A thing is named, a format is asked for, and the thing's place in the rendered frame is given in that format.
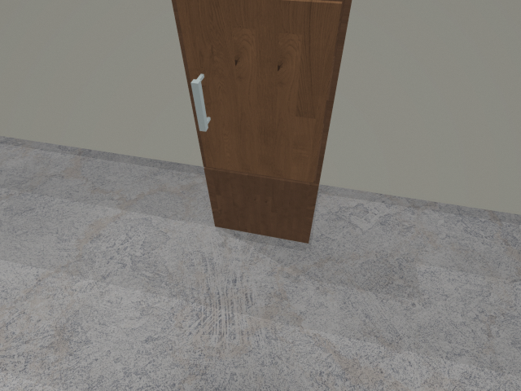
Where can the cupboard door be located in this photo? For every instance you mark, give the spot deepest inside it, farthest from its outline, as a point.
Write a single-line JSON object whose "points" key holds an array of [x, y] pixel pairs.
{"points": [[267, 68]]}

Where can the handle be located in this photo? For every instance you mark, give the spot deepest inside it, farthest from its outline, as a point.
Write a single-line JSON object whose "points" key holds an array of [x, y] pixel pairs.
{"points": [[197, 91]]}

